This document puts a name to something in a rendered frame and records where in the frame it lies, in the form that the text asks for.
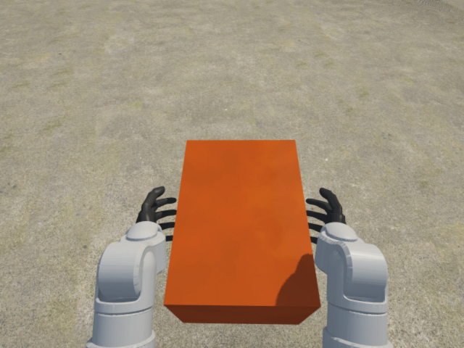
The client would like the carton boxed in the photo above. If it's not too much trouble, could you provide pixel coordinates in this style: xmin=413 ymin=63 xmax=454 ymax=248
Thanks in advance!
xmin=163 ymin=140 xmax=321 ymax=325

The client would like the robot left forearm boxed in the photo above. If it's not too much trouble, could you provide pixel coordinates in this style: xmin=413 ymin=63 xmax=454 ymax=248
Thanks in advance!
xmin=86 ymin=221 xmax=167 ymax=348

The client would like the robot right forearm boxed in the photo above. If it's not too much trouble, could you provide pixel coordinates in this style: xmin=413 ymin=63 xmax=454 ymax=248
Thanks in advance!
xmin=314 ymin=222 xmax=394 ymax=348

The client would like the right robot hand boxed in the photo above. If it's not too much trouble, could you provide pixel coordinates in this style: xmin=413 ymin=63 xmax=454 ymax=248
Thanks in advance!
xmin=306 ymin=188 xmax=346 ymax=244

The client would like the left robot hand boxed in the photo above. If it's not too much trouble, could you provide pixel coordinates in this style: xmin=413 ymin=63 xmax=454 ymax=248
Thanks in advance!
xmin=136 ymin=186 xmax=177 ymax=241

